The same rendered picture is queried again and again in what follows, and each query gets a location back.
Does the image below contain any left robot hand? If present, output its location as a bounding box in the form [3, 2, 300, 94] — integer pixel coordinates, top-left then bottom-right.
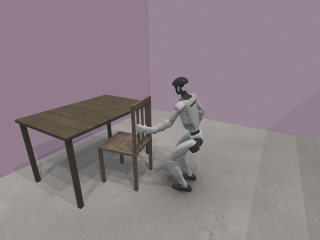
[135, 123, 147, 134]

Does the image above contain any chair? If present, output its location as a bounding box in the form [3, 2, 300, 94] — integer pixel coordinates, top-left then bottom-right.
[97, 95, 153, 192]

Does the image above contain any table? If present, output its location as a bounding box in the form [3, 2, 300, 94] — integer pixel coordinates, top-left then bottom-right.
[15, 94, 149, 209]

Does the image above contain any robot left forearm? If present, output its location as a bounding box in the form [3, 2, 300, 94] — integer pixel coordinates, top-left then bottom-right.
[144, 121, 170, 134]

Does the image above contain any robot left upper arm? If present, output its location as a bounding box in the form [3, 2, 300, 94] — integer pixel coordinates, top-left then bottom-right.
[164, 101, 186, 128]

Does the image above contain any robot right forearm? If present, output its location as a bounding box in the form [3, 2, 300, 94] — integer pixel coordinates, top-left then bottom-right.
[198, 115, 204, 127]

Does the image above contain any robot left shin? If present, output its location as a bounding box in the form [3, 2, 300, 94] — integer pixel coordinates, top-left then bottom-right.
[165, 160, 187, 188]

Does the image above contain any humanoid robot torso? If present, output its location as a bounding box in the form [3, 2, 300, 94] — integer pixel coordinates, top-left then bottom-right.
[178, 96, 205, 147]

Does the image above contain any robot right upper arm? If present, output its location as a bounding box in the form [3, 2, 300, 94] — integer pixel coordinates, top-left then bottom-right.
[190, 93, 205, 116]

